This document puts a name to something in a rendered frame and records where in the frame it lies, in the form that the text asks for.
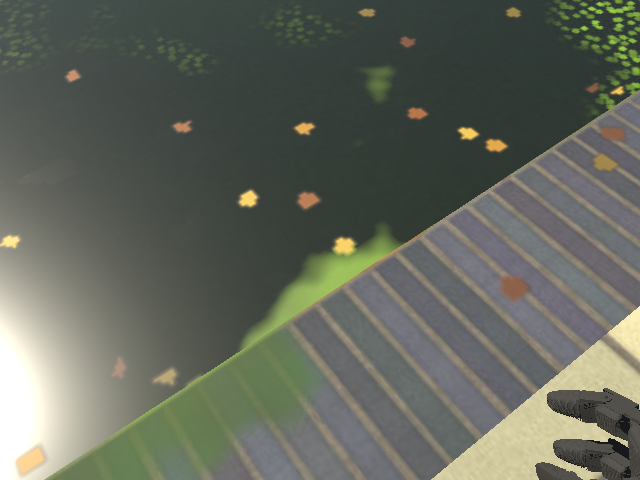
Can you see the robot right hand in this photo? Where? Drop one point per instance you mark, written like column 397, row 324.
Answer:
column 613, row 413

